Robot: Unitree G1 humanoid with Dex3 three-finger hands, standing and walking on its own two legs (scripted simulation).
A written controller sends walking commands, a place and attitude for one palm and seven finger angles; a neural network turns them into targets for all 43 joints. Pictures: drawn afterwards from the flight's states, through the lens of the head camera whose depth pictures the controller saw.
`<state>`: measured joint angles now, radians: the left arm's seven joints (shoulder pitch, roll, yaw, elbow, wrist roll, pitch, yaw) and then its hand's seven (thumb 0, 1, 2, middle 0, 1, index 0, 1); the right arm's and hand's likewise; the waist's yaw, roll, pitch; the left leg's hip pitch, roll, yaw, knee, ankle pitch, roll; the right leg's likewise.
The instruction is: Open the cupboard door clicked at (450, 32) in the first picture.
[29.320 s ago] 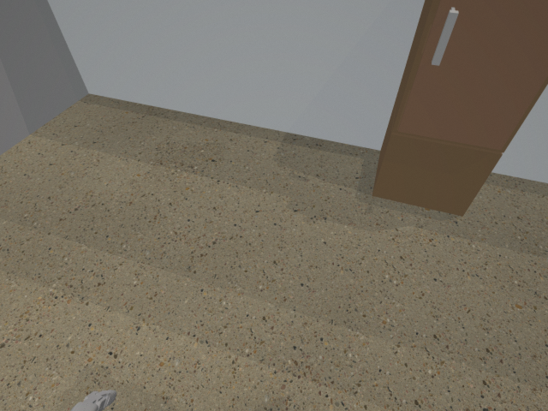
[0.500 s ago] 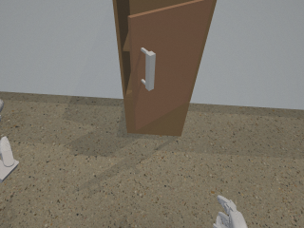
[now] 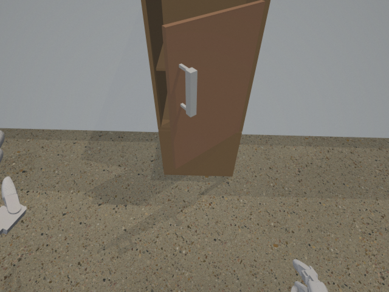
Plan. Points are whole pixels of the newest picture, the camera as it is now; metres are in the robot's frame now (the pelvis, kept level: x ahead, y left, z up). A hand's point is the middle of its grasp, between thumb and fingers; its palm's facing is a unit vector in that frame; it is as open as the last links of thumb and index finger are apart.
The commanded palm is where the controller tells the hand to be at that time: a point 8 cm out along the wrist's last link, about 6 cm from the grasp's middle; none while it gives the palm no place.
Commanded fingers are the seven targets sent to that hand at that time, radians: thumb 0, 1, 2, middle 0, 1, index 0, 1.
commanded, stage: let the arm hang, fingers relaxed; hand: left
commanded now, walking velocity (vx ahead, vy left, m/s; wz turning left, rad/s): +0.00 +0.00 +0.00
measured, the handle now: (186, 90) +0.68 +0.06 +0.06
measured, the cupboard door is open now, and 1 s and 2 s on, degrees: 40 40 40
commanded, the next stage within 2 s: look to check the result in 1.20 s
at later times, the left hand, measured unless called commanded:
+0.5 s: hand out of the picture -0.01 +0.20 -0.17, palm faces +0.06 -0.98 -0.20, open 7.1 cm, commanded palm none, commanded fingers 0.00 0.90 0.90 -0.20 -0.30 -0.20 -0.30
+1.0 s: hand out of the picture +0.00 +0.24 -0.15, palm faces +0.05 -0.95 -0.30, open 7.4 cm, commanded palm none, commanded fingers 0.00 0.90 0.90 -0.20 -0.30 -0.20 -0.30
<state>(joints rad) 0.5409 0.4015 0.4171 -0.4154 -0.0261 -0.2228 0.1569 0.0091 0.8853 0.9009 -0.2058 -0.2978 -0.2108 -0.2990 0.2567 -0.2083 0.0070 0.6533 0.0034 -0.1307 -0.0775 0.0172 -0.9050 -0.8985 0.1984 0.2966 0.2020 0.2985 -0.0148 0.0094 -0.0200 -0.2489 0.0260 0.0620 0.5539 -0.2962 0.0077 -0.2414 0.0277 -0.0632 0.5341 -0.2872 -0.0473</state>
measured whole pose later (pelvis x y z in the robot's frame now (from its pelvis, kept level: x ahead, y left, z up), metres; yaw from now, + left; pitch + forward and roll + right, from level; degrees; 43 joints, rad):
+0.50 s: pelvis -0.02 +0.01 +0.00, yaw +4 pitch -1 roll +0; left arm 0.29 0.22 0.00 0.95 0.02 0.02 0.02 -0.01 0.97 0.90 -0.21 -0.30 -0.21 -0.30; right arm 0.23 -0.23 0.00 1.00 -0.02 0.02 -0.01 0.01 -0.91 -0.90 0.20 0.30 0.20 0.30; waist 0.00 -0.03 0.09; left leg -0.27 -0.02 0.00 0.51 -0.23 0.02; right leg -0.21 0.04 -0.01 0.50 -0.28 -0.04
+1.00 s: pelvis -0.03 +0.02 +0.01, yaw +4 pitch -2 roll +0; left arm 0.19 0.25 0.00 1.13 0.02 -0.01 0.02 0.00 0.90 0.90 -0.20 -0.30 -0.20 -0.30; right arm 0.19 -0.24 -0.01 1.13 -0.02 0.00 -0.01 0.01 -0.91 -0.90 0.20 0.30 0.20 0.30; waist 0.00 0.03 0.04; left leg -0.19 -0.04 0.02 0.37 -0.15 0.04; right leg -0.15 0.02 0.01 0.39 -0.21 -0.02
